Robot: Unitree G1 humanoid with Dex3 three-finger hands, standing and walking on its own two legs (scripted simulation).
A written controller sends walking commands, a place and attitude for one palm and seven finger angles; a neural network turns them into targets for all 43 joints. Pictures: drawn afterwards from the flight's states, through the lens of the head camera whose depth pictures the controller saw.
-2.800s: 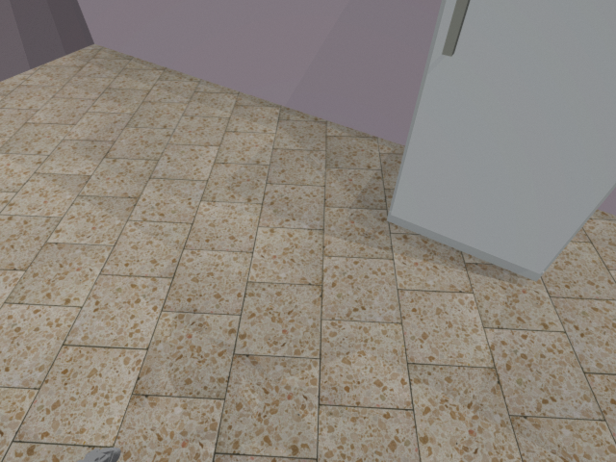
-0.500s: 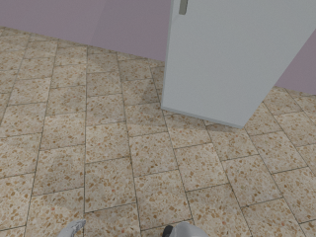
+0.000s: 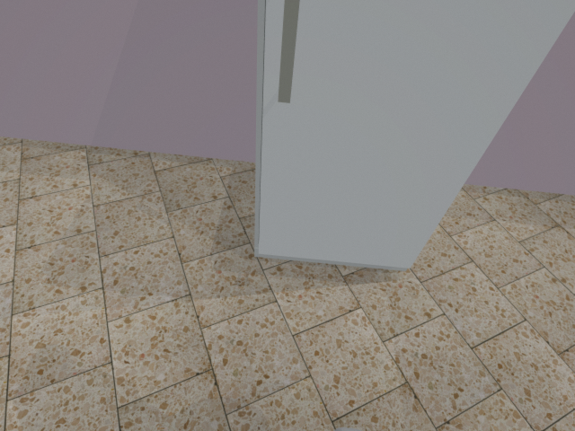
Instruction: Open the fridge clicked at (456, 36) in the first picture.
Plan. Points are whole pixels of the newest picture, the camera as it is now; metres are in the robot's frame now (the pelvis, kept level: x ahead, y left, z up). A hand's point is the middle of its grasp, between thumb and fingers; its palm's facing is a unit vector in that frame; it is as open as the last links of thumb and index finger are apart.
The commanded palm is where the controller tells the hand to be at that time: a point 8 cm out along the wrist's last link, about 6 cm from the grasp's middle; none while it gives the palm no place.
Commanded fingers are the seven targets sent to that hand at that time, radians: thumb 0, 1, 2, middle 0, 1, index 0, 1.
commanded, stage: take the last steps up to it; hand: left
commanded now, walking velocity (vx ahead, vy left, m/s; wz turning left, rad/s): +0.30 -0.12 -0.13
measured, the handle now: (290, 30) +0.81 +0.07 +0.19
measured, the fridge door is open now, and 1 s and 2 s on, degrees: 0 0 0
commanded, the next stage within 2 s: come to a stop and stand still in 0.76 s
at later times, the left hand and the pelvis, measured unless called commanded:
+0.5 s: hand (230, 370) +0.24 +0.11 -0.16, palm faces -0.01 -0.98 -0.22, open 7.2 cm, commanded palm none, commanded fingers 0.00 0.90 0.90 -0.20 -0.30 -0.20 -0.30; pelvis +0.15 -0.07 +0.00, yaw -2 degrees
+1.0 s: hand (240, 336) +0.31 +0.10 -0.17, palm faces +0.01 -0.99 -0.17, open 7.4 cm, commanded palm none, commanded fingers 0.00 0.90 0.90 -0.20 -0.30 -0.20 -0.30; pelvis +0.29 -0.07 +0.01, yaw -2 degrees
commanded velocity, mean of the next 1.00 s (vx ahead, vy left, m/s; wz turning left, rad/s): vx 0.16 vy -0.06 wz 0.01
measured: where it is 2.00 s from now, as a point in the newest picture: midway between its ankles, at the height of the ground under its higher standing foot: outside the picture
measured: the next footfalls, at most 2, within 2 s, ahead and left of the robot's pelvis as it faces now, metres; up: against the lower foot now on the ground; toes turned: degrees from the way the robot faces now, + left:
right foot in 0.34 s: +0.20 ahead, -0.18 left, +0.00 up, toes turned -12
left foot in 0.72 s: +0.34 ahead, +0.04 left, +0.00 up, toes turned +9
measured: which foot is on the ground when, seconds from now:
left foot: down 0.00-0.34, up 0.36-0.70, down 0.72-1.00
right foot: up 0.00-0.32, down 0.34-0.74, up 0.76-1.00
